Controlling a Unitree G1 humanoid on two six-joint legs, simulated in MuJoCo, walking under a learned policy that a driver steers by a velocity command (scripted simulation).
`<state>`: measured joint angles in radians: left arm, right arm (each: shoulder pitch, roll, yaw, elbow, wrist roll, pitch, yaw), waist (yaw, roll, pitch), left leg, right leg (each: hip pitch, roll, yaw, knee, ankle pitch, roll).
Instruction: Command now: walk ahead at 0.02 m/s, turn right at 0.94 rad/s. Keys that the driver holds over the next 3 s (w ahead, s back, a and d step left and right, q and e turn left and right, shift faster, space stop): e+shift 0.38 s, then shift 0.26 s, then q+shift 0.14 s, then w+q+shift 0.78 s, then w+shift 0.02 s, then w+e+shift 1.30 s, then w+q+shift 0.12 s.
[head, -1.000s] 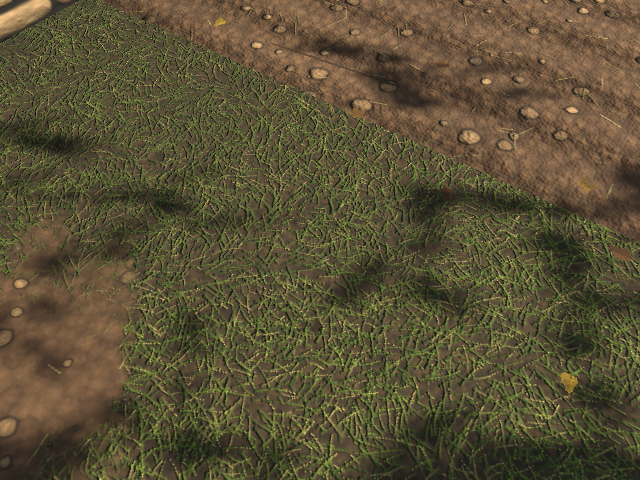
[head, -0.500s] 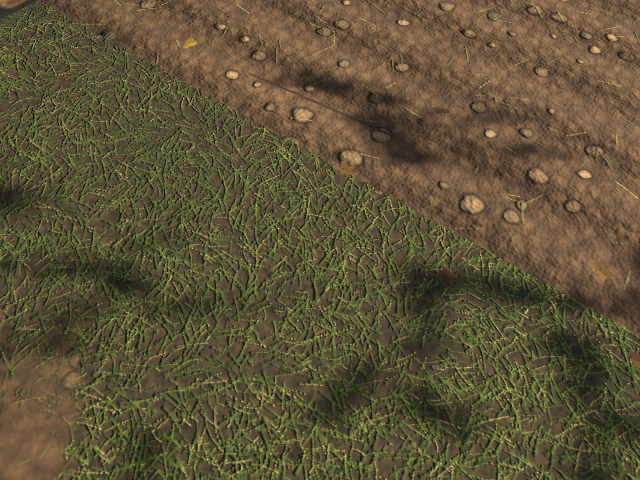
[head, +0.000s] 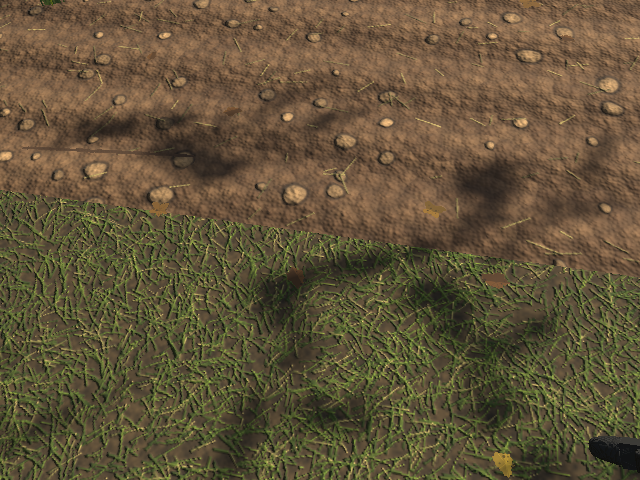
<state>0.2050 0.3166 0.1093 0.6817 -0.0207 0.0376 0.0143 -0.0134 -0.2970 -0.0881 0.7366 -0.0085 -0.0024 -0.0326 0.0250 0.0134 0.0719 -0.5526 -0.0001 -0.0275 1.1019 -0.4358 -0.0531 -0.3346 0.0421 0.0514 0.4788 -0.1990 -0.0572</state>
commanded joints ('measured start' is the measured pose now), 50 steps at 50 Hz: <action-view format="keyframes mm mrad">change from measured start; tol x16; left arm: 1 -45 154 40 -103 -4 -10 27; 50 77 84 8 -30 30 -129 22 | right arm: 1 -17 -68 -19 -62 8 -21 -1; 50 117 -72 -10 -56 55 -12 65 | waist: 1 -30 -93 -229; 13 -47 -202 -199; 16 36 256 -200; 33 -14 177 -157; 36 -85 -217 -189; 50 31 -106 -11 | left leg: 1 -106 -20 -80 -105 77 -4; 13 267 -70 -97 -679 235 17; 16 460 388 -558 -823 565 288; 19 387 272 -287 -801 381 249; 26 522 256 -132 -778 594 297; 33 390 244 -68 -689 588 239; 36 140 84 53 -561 -2 16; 40 0 47 44 -171 -85 -12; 44 -311 109 -63 8 82 30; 50 -353 146 -36 -31 255 13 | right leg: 1 300 -232 317 -94 514 -178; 13 117 -105 516 -2 237 -81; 16 -244 122 201 494 -467 54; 21 -293 -23 65 784 -210 130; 31 -16 -32 -56 217 -216 121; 34 290 -31 -43 -199 76 47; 36 329 -343 205 -121 410 -95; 39 220 -292 136 -158 209 -129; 43 365 -390 265 -348 -469 -126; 50 437 -378 5 -394 -235 -86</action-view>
